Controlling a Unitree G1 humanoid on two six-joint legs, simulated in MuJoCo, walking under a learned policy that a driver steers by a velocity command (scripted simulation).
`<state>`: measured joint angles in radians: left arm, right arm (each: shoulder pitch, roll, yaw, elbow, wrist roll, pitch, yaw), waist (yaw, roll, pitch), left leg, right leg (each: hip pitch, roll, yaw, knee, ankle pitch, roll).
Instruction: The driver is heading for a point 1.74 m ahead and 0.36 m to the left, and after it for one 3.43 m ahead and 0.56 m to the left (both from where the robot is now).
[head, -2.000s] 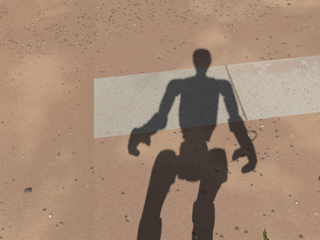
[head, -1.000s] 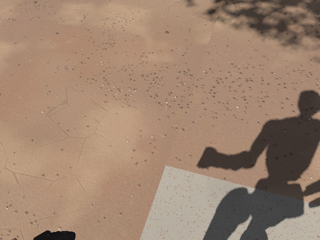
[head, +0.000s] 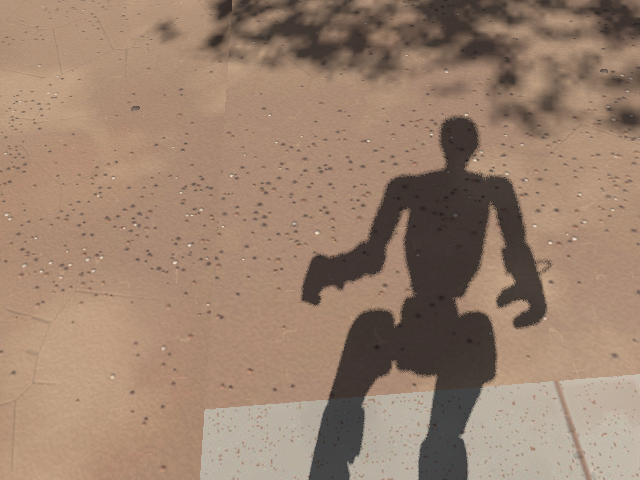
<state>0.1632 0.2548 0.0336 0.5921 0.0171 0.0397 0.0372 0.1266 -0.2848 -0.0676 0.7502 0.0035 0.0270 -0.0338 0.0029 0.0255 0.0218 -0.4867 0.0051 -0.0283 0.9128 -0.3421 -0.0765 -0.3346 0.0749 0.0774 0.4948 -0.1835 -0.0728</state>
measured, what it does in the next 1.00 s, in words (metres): steps on the spot, turning left: left foot, then left foot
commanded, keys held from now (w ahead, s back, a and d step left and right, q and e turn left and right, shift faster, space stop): q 0.66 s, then no key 0.08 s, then e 0.26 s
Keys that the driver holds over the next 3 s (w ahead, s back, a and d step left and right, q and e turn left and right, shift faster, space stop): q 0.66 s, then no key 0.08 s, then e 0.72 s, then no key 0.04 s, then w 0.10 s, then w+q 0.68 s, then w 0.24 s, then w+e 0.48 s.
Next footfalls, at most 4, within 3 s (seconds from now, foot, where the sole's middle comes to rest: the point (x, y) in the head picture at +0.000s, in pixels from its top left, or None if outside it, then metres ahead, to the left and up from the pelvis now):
0.12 left None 0.04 0.15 -0.78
0.70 left None -0.03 0.15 -0.78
1.26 right None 0.02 -0.07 -0.78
1.78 left None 0.05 0.14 -0.78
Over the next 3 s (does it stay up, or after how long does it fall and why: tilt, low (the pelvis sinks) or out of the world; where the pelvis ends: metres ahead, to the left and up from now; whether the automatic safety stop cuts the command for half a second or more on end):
stays up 0.59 0.19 0.00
